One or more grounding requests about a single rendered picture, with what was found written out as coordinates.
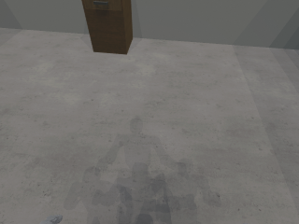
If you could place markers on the robot left hand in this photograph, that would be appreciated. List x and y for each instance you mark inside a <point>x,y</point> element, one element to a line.
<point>52,219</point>

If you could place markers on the cabinet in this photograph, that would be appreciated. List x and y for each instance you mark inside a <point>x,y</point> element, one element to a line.
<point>111,30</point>

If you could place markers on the drawer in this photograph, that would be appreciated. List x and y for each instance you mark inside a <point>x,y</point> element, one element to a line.
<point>111,5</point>

